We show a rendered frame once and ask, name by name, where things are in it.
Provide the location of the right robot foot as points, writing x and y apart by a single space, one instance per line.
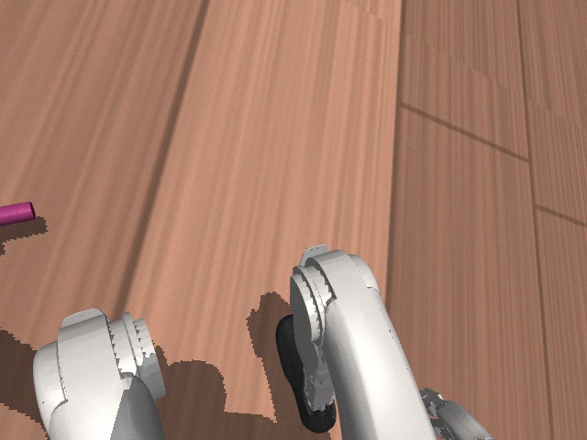
292 366

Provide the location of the bottle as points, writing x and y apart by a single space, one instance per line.
16 213

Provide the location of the right robot hand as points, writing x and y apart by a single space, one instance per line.
453 421

